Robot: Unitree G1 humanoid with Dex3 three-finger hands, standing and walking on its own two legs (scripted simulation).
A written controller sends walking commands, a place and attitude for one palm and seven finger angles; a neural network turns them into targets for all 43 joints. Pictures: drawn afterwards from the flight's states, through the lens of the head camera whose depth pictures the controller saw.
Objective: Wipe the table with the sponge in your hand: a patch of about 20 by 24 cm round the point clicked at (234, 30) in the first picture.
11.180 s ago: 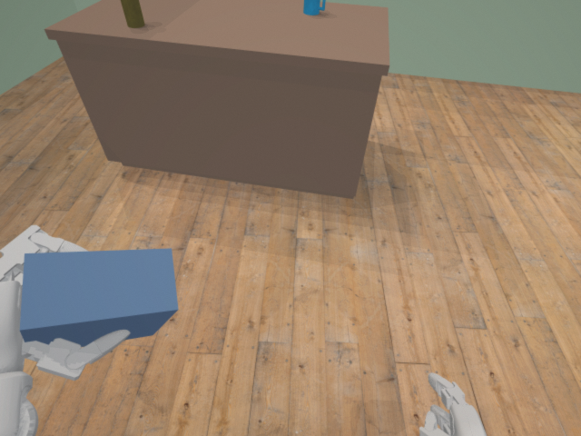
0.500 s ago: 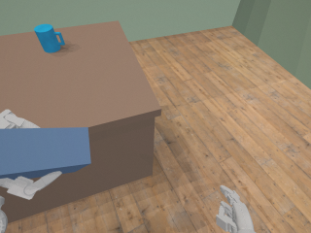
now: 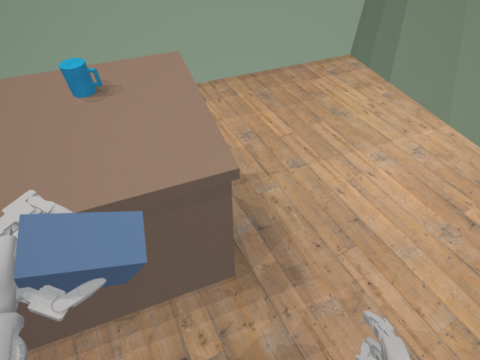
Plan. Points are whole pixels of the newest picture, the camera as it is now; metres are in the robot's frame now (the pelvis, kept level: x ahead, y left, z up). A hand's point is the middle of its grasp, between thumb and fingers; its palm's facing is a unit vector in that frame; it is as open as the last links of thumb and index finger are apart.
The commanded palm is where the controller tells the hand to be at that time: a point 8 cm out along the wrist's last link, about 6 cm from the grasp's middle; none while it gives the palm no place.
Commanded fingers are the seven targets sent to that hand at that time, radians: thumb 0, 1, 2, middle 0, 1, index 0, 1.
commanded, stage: come to a stop and stand still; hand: left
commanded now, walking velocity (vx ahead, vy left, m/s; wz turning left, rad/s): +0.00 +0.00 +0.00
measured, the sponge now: (101, 253) +0.22 +0.20 +0.14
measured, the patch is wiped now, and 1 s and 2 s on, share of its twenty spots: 0.00 0.00 0.00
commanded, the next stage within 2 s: look again from close up in 0.14 s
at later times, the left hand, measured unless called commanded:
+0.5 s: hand (32, 240) +0.23 +0.28 +0.16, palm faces +0.30 -0.88 -0.38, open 10.3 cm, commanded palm +0.17 +0.32 +0.18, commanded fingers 0.00 0.10 1.30 -1.20 -1.60 -1.20 -1.60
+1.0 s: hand out of the picture +0.25 +0.33 +0.16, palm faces +0.37 -0.85 -0.38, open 10.3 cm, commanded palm +0.19 +0.36 +0.18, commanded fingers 0.00 0.10 1.30 -1.20 -1.60 -1.20 -1.60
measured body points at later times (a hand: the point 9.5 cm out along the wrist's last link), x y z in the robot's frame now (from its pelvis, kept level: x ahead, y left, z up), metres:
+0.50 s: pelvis +0.00 +0.04 +0.00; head +0.03 +0.06 +0.45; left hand +0.21 +0.32 +0.18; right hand +0.16 -0.19 -0.07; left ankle +0.02 +0.13 -0.74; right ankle +0.03 -0.07 -0.74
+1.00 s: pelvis +0.03 +0.08 -0.01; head +0.05 +0.11 +0.44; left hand +0.22 +0.38 +0.18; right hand +0.23 -0.13 -0.06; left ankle +0.02 +0.13 -0.74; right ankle +0.03 -0.07 -0.74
